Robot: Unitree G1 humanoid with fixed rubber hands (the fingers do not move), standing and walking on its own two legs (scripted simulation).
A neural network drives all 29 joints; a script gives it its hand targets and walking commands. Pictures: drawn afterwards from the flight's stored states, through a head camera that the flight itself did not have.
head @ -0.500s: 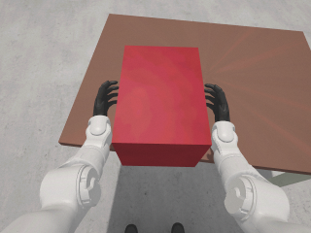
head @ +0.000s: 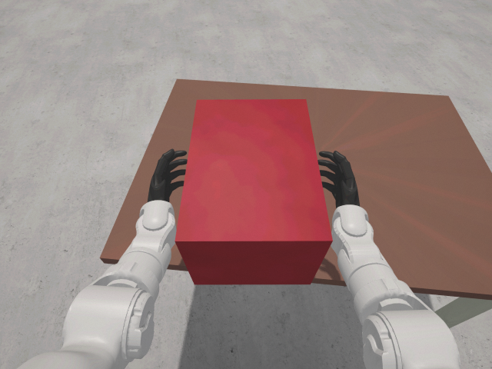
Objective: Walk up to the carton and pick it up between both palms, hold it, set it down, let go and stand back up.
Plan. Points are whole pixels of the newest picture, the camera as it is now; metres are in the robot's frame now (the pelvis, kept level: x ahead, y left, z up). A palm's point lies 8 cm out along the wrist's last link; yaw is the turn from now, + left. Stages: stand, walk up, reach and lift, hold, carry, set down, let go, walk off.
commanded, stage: reach and lift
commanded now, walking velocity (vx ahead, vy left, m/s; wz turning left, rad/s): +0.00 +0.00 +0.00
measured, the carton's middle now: (251, 189) +0.46 -0.02 +0.00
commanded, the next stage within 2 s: hold in 1.64 s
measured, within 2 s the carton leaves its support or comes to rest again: neither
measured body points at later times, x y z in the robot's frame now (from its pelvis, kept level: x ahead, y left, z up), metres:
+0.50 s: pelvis +0.00 +0.00 +0.01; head -0.04 +0.01 +0.46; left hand +0.39 +0.16 +0.14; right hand +0.38 -0.16 +0.14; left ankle +0.01 +0.12 -0.74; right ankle +0.01 -0.13 -0.74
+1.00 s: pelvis -0.01 +0.00 +0.01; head -0.04 +0.03 +0.46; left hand +0.38 +0.16 +0.16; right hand +0.37 -0.16 +0.15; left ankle +0.01 +0.12 -0.74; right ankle +0.01 -0.13 -0.74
